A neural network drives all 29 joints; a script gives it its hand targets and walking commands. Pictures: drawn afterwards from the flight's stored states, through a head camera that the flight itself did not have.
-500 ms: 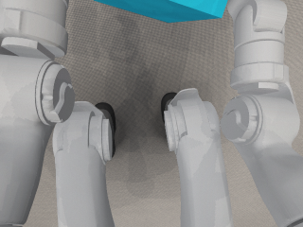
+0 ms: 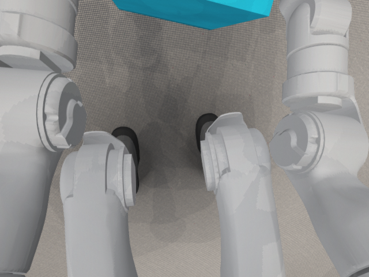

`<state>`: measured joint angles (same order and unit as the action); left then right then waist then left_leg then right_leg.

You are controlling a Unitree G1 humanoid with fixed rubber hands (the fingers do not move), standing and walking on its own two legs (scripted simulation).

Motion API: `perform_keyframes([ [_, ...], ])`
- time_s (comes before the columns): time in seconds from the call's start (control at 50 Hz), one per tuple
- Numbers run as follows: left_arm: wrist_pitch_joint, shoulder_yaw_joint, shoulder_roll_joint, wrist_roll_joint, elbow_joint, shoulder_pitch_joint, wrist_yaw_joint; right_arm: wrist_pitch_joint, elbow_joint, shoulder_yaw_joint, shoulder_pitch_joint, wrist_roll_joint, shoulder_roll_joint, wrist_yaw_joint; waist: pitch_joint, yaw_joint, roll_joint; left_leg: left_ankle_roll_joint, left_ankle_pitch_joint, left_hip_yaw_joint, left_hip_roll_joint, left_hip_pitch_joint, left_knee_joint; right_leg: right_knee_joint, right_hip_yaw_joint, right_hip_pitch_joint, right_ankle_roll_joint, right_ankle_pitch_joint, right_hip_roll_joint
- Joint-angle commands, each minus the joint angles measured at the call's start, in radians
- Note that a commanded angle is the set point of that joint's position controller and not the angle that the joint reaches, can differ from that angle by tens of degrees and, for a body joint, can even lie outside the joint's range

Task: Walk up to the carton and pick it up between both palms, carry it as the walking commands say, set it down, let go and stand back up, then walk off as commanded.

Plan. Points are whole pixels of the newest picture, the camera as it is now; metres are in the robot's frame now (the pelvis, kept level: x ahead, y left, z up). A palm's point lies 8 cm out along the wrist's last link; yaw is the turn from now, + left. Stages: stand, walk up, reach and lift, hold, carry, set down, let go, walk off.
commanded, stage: set down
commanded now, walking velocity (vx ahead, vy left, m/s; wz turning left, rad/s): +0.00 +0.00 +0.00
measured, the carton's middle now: out of the picture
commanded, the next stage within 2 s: none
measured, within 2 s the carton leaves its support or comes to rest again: neither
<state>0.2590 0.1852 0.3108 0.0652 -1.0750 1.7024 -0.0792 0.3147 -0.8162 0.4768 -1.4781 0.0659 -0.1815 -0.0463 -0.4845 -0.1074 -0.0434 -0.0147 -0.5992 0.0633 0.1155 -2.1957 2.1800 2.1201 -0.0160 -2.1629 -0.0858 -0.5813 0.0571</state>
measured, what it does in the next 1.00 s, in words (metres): stands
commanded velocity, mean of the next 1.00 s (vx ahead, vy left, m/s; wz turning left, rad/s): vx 0.00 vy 0.00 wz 0.00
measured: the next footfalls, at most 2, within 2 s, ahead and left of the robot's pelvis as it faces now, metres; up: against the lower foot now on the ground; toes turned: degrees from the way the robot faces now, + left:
none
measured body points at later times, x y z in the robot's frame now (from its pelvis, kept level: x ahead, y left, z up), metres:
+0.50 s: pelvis +0.01 +0.00 +0.00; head +0.39 -0.01 +0.22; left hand +0.62 +0.09 -0.18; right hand +0.55 -0.21 -0.18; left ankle +0.10 +0.11 -0.35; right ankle +0.12 -0.14 -0.35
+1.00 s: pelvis +0.01 +0.00 -0.01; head +0.39 +0.00 +0.22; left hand +0.61 +0.09 -0.18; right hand +0.54 -0.21 -0.18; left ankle +0.10 +0.11 -0.35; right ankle +0.12 -0.14 -0.35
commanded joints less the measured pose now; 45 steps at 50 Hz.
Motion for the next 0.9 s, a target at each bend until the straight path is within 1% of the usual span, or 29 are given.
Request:
perform_keyframes([
  [0.0,-0.03,-0.259,-0.987,-0.124,0.077,0.36,0.227,-0.078,0.137,-0.383,-0.633,-0.11,0.744,0.262,1.352,-0.118,-0.093,0.005,0.378,-0.057,0.039,0.632,-0.134,-0.092,0.141,0.514,0.042,0.432,0.043],
  [0.02,-0.035,-0.264,-0.975,-0.12,0.082,0.357,0.224,-0.076,0.11,-0.378,-0.594,-0.107,0.763,0.262,1.341,-0.113,-0.093,0.002,0.39,-0.061,0.041,0.636,-0.132,-0.096,0.136,0.511,0.043,0.442,0.044],
  [0.04,-0.042,-0.272,-0.985,-0.133,0.103,0.368,0.225,-0.076,0.097,-0.376,-0.58,-0.104,0.761,0.262,1.343,-0.129,-0.095,-0.005,0.391,-0.064,0.042,0.618,-0.128,-0.098,0.129,0.534,0.048,0.458,0.044],
  [0.12,-0.044,-0.249,-0.964,-0.112,0.058,0.335,0.219,-0.077,0.073,-0.349,-0.545,-0.084,0.755,0.268,1.253,-0.111,-0.104,-0.001,0.354,-0.06,0.046,0.575,-0.143,-0.101,0.124,0.476,0.049,0.415,0.044],
  [0.14,-0.044,-0.238,-0.954,-0.108,0.057,0.32,0.221,-0.078,0.084,-0.353,-0.541,-0.078,0.746,0.267,1.226,-0.114,-0.079,-0.002,0.344,-0.058,0.047,0.55,-0.137,-0.103,0.126,0.457,0.049,0.404,0.045],
  [0.16,-0.045,-0.218,-0.956,-0.095,0.027,0.292,0.221,-0.074,0.067,-0.35,-0.542,-0.071,0.737,0.269,1.185,-0.102,-0.086,0.0,0.331,-0.063,0.048,0.537,-0.144,-0.108,0.119,0.453,0.045,0.392,0.04],
  [0.18,-0.046,-0.207,-0.94,-0.093,0.022,0.299,0.22,-0.075,0.071,-0.346,-0.535,-0.063,0.735,0.267,1.176,-0.105,-0.076,0.0,0.306,-0.066,0.047,0.516,-0.139,-0.106,0.115,0.45,0.048,0.375,0.043],
  [0.2,-0.047,-0.201,-0.923,-0.081,0.014,0.292,0.22,-0.072,0.061,-0.338,-0.528,-0.063,0.743,0.267,1.155,-0.09,-0.082,0.001,0.297,-0.069,0.047,0.508,-0.147,-0.108,0.114,0.436,0.044,0.368,0.042],
  [0.22,-0.046,-0.196,-0.917,-0.078,0.006,0.293,0.219,-0.071,0.058,-0.329,-0.526,-0.056,0.737,0.266,1.139,-0.095,-0.087,0.001,0.266,-0.075,0.048,0.492,-0.15,-0.114,0.113,0.427,0.047,0.342,0.043],
  [0.24,-0.047,-0.183,-0.9,-0.06,-0.003,0.286,0.22,-0.069,0.042,-0.328,-0.517,-0.049,0.74,0.267,1.112,-0.08,-0.069,0.004,0.27,-0.072,0.044,0.471,-0.151,-0.11,0.109,0.427,0.043,0.348,0.042],
  [0.26,-0.044,-0.177,-0.904,-0.061,-0.017,0.283,0.225,-0.068,0.03,-0.321,-0.507,-0.038,0.731,0.266,1.087,-0.094,-0.057,0.006,0.247,-0.068,0.047,0.434,-0.151,-0.109,0.106,0.438,0.047,0.339,0.044],
  [0.28,-0.043,-0.174,-0.897,-0.054,-0.02,0.279,0.224,-0.069,0.024,-0.307,-0.483,-0.033,0.727,0.266,1.08,-0.087,-0.079,0.003,0.24,-0.076,0.048,0.436,-0.162,-0.114,0.104,0.434,0.046,0.335,0.048],
  [0.3,-0.042,-0.16,-0.886,-0.042,-0.036,0.268,0.227,-0.068,0.031,-0.311,-0.505,-0.031,0.725,0.266,1.073,-0.069,-0.073,0.004,0.232,-0.075,0.048,0.423,-0.155,-0.11,0.097,0.428,0.047,0.33,0.045],
  [0.34,-0.042,-0.157,-0.881,-0.035,-0.049,0.246,0.228,-0.067,0.003,-0.3,-0.462,-0.028,0.729,0.266,1.075,-0.081,-0.076,0.003,0.233,-0.082,0.047,0.426,-0.16,-0.111,0.099,0.449,0.043,0.336,0.046],
  [0.36,-0.046,-0.168,-0.887,-0.044,-0.03,0.256,0.23,-0.074,0.035,-0.313,-0.478,-0.03,0.723,0.262,1.09,-0.075,-0.077,-0.002,0.241,-0.082,0.049,0.429,-0.148,-0.109,0.092,0.451,0.044,0.348,0.045],
  [0.38,-0.05,-0.165,-0.88,-0.045,-0.028,0.256,0.231,-0.074,0.018,-0.31,-0.463,-0.026,0.729,0.26,1.082,-0.086,-0.059,-0.002,0.252,-0.083,0.049,0.409,-0.149,-0.115,0.093,0.471,0.041,0.37,0.047],
  [0.44,-0.055,-0.167,-0.875,-0.046,-0.023,0.239,0.232,-0.081,0.021,-0.308,-0.446,-0.028,0.72,0.254,1.077,-0.078,-0.074,-0.001,0.275,-0.084,0.049,0.413,-0.143,-0.111,0.088,0.476,0.04,0.394,0.047],
  [0.52,-0.055,-0.169,-0.865,-0.04,-0.024,0.243,0.228,-0.084,-0.004,-0.279,-0.422,-0.009,0.702,0.253,1.057,-0.087,-0.102,-0.005,0.273,-0.067,0.044,0.442,-0.147,-0.096,0.093,0.43,0.048,0.376,0.048],
  [0.56,-0.056,-0.163,-0.852,-0.038,-0.037,0.245,0.223,-0.086,0.004,-0.275,-0.426,-0.009,0.69,0.25,1.07,-0.09,-0.092,-0.002,0.264,-0.062,0.043,0.457,-0.152,-0.095,0.102,0.423,0.043,0.362,0.044],
  [0.58,-0.057,-0.161,-0.859,-0.038,-0.026,0.232,0.221,-0.092,0.012,-0.273,-0.422,-0.003,0.681,0.248,1.061,-0.081,-0.107,-0.006,0.278,-0.071,0.045,0.461,-0.144,-0.099,0.098,0.413,0.046,0.362,0.047],
  [0.62,-0.058,-0.161,-0.848,-0.038,-0.019,0.231,0.221,-0.092,0.008,-0.269,-0.427,0.004,0.666,0.246,1.062,-0.096,-0.087,-0.004,0.274,-0.058,0.047,0.445,-0.144,-0.091,0.104,0.417,0.046,0.363,0.045],
  [0.66,-0.059,-0.148,-0.817,-0.031,-0.028,0.229,0.214,-0.092,-0.006,-0.26,-0.413,0.005,0.654,0.243,1.064,-0.098,-0.078,-0.004,0.276,-0.054,0.044,0.47,-0.15,-0.09,0.111,0.417,0.04,0.359,0.044],
  [0.68,-0.06,-0.145,-0.805,-0.027,-0.027,0.241,0.21,-0.093,-0.006,-0.246,-0.401,0.007,0.65,0.243,1.065,-0.095,-0.095,-0.006,0.276,-0.059,0.042,0.484,-0.145,-0.092,0.106,0.4,0.043,0.351,0.043],
  [0.7,-0.064,-0.141,-0.784,-0.03,-0.025,0.236,0.206,-0.096,-0.011,-0.247,-0.404,0.01,0.63,0.238,1.073,-0.1,-0.074,-0.004,0.271,-0.05,0.042,0.477,-0.149,-0.088,0.109,0.415,0.041,0.353,0.038],
  [0.74,-0.068,-0.131,-0.738,-0.025,-0.024,0.218,0.193,-0.102,-0.011,-0.224,-0.385,0.012,0.579,0.225,1.077,-0.094,-0.088,-0.006,0.271,-0.055,0.039,0.5,-0.153,-0.086,0.114,0.42,0.037,0.348,0.033],
  [0.76,-0.074,-0.136,-0.713,-0.027,-0.017,0.222,0.187,-0.107,-0.006,-0.212,-0.376,0.018,0.552,0.217,1.083,-0.11,-0.095,-0.012,0.286,-0.055,0.035,0.509,-0.142,-0.084,0.113,0.407,0.038,0.359,0.034],
  [0.8,-0.073,-0.123,-0.64,-0.017,-0.026,0.204,0.168,-0.116,-0.009,-0.18,-0.348,0.028,0.483,0.194,1.093,-0.11,-0.101,-0.016,0.287,-0.053,0.032,0.543,-0.148,-0.086,0.123,0.405,0.032,0.348,0.032],
  [0.84,-0.083,-0.106,-0.521,-0.014,-0.024,0.198,0.142,-0.129,-0.043,-0.129,-0.295,0.052,0.362,0.158,1.105,-0.119,-0.101,-0.024,0.291,-0.054,0.026,0.544,-0.145,-0.085,0.119,0.424,0.033,0.36,0.027],
  [0.88,-0.098,-0.087,-0.389,-0.019,0.001,0.195,0.113,-0.148,-0.014,-0.1,-0.282,0.052,0.252,0.119,1.132,-0.111,-0.094,-0.029,0.293,-0.063,0.018,0.562,-0.143,-0.097,0.117,0.439,0.025,0.366,0.023],
])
